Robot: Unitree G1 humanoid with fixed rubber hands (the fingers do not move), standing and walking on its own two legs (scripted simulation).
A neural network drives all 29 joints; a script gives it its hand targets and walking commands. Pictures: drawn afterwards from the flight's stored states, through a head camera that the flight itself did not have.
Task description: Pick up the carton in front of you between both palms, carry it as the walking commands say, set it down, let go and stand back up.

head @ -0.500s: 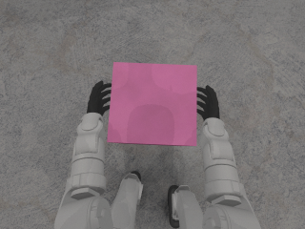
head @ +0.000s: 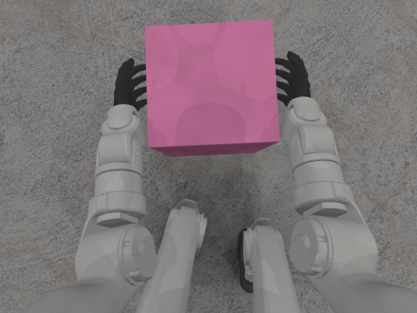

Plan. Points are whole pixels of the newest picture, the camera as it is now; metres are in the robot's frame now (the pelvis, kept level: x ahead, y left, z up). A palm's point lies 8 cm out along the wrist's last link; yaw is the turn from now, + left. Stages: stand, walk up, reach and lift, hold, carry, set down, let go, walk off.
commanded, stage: set down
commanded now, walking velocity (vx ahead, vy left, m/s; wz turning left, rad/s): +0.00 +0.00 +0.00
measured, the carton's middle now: (211, 103) +0.50 +0.09 -0.18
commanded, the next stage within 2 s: none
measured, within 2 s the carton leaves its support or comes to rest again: rests again in 1.12 s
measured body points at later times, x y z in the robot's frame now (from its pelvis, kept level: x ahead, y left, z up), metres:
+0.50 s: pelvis -0.02 -0.01 -0.10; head +0.34 +0.03 +0.17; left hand +0.47 +0.27 -0.25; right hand +0.57 -0.02 -0.25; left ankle +0.10 +0.13 -0.52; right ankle +0.07 -0.12 -0.52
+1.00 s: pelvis -0.01 -0.01 -0.15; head +0.38 +0.02 +0.07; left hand +0.49 +0.27 -0.33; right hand +0.59 -0.02 -0.34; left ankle +0.10 +0.12 -0.52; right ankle +0.07 -0.12 -0.52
